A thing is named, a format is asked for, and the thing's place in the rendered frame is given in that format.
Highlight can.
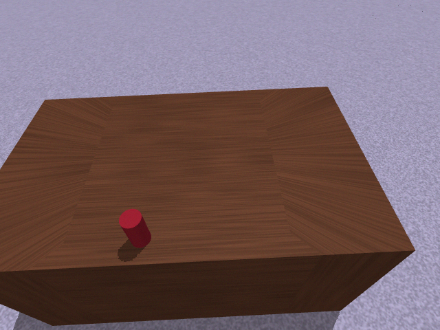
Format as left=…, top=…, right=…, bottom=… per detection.
left=119, top=209, right=151, bottom=248

